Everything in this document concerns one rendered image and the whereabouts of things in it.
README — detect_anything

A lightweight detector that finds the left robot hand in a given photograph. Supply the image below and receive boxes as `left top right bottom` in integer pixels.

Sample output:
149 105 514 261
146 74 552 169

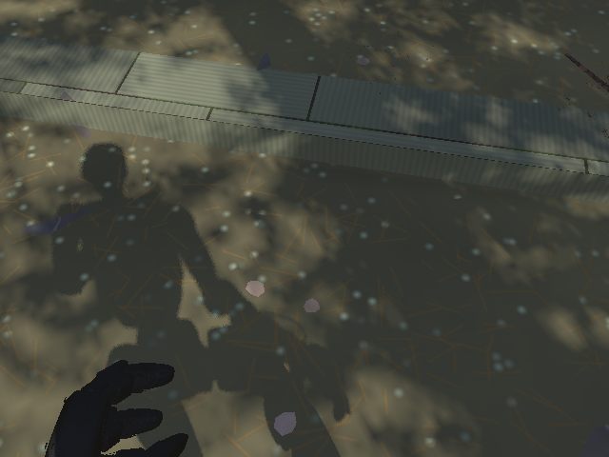
45 360 188 457

